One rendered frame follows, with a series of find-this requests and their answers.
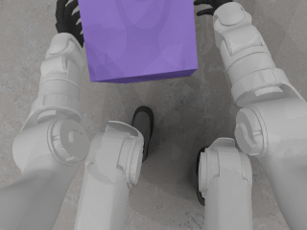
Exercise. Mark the left robot hand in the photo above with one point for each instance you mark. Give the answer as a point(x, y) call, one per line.
point(66, 22)

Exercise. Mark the carton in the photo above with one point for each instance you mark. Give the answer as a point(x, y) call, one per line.
point(129, 41)

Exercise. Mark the robot left upper arm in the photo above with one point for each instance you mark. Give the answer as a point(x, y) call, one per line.
point(49, 155)

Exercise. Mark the robot right forearm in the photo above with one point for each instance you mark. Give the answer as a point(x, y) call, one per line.
point(247, 59)

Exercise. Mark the robot right foot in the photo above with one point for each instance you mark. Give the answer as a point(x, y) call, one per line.
point(200, 198)

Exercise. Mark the robot left forearm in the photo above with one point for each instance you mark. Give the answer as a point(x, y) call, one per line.
point(60, 82)

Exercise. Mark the robot right upper arm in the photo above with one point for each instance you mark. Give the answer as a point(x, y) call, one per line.
point(275, 132)

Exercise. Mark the robot left thigh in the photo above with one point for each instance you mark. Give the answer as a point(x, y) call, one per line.
point(107, 181)

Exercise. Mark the right robot hand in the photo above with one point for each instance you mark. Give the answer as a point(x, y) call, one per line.
point(214, 3)

